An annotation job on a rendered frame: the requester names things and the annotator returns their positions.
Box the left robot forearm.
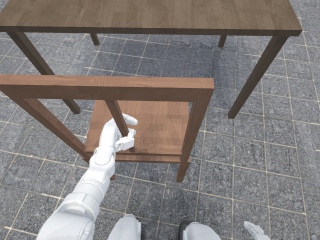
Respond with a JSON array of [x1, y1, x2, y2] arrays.
[[36, 145, 116, 240]]

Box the left robot hand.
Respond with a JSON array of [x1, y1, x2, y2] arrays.
[[99, 113, 138, 152]]

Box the table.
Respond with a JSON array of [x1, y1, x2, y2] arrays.
[[0, 0, 303, 119]]

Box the chair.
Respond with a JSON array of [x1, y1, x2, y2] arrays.
[[0, 74, 215, 183]]

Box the left robot shin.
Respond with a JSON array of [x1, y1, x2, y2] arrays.
[[124, 214, 136, 219]]

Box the right robot hand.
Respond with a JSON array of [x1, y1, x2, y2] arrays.
[[243, 221, 270, 240]]

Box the left robot upper arm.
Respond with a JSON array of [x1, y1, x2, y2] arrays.
[[38, 211, 95, 240]]

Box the robot right foot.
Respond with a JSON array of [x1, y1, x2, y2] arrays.
[[178, 221, 190, 240]]

